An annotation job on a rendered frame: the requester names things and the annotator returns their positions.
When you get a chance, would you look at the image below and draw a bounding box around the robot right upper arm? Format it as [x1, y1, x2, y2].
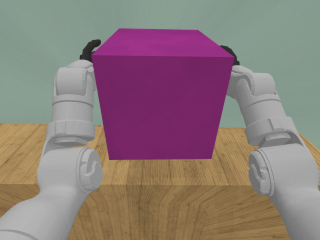
[248, 143, 320, 240]

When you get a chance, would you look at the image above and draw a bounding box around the pedestal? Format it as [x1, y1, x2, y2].
[0, 123, 320, 240]

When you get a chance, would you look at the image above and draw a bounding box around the left robot forearm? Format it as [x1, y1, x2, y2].
[37, 59, 97, 186]

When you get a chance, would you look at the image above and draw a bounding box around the robot left upper arm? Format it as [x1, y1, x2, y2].
[0, 147, 103, 240]

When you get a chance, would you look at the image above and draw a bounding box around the right robot forearm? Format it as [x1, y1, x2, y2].
[226, 65, 320, 186]

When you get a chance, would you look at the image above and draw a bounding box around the carton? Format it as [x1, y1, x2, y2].
[91, 28, 235, 160]

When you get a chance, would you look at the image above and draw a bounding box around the robot left hand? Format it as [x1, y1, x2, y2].
[79, 39, 101, 63]

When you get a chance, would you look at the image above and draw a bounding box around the robot right hand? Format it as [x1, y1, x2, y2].
[220, 45, 240, 66]

